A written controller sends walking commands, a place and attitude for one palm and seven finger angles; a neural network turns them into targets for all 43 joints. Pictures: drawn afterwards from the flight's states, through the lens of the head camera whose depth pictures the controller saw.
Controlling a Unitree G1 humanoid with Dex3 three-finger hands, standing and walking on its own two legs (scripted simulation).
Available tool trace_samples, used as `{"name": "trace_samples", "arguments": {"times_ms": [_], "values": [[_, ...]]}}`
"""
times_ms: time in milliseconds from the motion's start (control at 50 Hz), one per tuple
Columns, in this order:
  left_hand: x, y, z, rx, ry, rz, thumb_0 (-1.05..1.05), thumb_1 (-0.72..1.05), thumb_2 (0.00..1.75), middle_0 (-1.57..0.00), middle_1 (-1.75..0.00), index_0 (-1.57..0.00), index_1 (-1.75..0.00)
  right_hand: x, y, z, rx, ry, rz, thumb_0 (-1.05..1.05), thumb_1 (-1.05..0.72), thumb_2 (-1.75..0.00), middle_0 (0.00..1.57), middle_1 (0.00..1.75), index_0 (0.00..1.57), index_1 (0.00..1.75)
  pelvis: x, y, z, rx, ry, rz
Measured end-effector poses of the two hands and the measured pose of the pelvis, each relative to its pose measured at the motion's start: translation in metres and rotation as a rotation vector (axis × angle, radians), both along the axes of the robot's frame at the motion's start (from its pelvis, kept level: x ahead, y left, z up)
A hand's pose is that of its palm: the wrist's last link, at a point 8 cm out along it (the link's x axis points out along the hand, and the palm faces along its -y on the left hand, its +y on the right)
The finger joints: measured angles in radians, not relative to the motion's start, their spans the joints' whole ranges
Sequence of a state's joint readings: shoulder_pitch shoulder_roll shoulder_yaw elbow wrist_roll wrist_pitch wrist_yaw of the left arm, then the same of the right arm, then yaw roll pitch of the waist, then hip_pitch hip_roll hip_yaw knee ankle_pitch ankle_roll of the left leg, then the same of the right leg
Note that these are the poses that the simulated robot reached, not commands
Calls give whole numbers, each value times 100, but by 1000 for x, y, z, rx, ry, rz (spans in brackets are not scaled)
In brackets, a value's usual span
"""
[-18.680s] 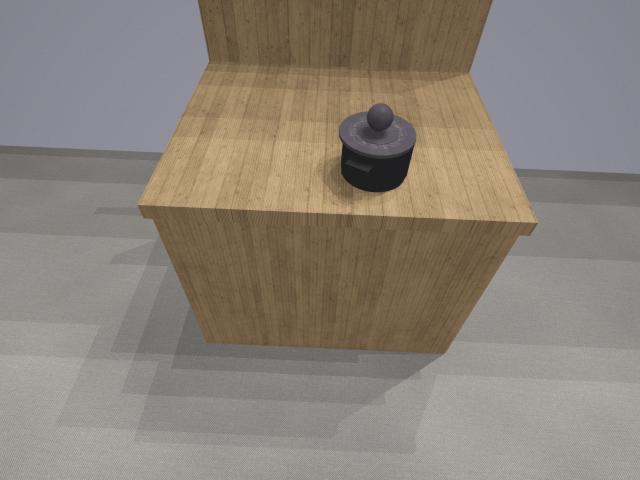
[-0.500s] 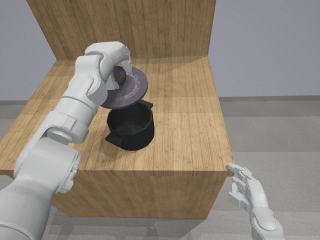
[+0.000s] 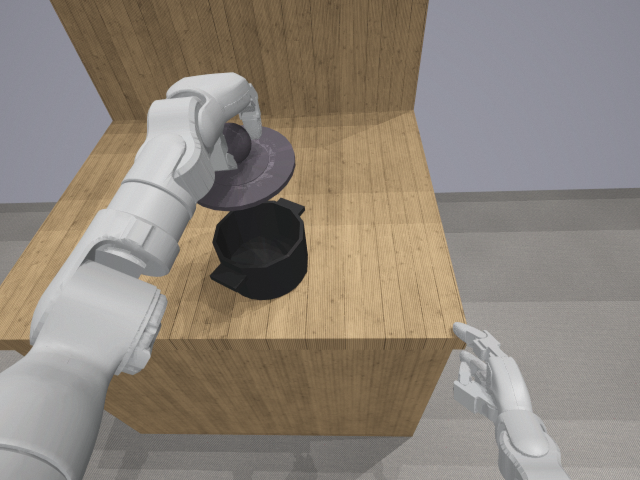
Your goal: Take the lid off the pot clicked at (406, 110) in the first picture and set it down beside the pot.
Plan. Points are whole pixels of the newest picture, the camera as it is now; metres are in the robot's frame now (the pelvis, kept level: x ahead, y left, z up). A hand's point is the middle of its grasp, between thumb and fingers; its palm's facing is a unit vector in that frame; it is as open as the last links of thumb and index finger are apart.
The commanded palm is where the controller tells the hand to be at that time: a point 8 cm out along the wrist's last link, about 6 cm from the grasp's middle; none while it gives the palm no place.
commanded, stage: move the lid sideways beside the pot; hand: left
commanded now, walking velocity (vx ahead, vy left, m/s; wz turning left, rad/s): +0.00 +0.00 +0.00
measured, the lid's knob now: (230, 143) +0.50 +0.12 +0.18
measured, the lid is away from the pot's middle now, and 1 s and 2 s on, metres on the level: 0.01 0.13 0.24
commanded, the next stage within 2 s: none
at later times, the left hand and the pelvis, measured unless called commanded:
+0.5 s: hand (168, 148) +0.47 +0.19 +0.20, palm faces -0.25 -0.05 -0.97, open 8.3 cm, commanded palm +0.46 +0.20 +0.28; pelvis +0.01 +0.00 +0.00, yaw +0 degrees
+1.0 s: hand (125, 159) +0.45 +0.24 +0.19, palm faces -0.30 -0.04 -0.95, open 8.3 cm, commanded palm +0.46 +0.25 +0.28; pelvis +0.00 +0.01 +0.00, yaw +1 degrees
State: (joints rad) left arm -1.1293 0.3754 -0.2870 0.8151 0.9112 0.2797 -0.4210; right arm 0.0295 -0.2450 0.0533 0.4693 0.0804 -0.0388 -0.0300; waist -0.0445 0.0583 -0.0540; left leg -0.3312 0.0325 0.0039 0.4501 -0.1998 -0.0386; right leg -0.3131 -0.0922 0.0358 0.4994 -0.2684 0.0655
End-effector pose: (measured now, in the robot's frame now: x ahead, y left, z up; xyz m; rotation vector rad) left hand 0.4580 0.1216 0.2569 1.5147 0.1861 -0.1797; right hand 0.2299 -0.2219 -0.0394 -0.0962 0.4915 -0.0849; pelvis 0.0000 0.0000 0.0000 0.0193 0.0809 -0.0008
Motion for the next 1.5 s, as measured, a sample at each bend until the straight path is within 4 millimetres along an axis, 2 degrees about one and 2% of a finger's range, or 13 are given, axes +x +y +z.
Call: {"name": "trace_samples", "arguments": {"times_ms": [260,580,900,1200,1500], "values": [[3,43,-4,28,49,76,-1,13,87,-64,-89,-62,-91,1,-2,1,-12,9,1,2,-90,-90,20,30,33,37,3,-2,0,-5,7,3],[-2,76,-2,24,16,73,-1,13,87,-64,-89,-62,-91,2,-1,4,-29,30,-5,2,-90,-90,21,30,34,38,5,6,1,-14,5,9],[-12,107,-4,40,61,115,-1,13,87,-64,-89,-62,-91,1,2,5,-49,33,1,2,-90,-90,21,30,31,36,-2,6,1,-19,-2,17],[-10,133,-3,49,75,134,-1,13,87,-64,-89,-62,-91,2,1,5,-60,35,2,2,-90,-90,21,30,32,37,0,6,1,-23,6,16],[-11,174,-7,40,114,185,-1,13,87,-64,-89,-62,-91,4,-2,7,-76,52,-10,2,-90,-90,21,30,37,39,3,9,0,-31,19,15]]}}
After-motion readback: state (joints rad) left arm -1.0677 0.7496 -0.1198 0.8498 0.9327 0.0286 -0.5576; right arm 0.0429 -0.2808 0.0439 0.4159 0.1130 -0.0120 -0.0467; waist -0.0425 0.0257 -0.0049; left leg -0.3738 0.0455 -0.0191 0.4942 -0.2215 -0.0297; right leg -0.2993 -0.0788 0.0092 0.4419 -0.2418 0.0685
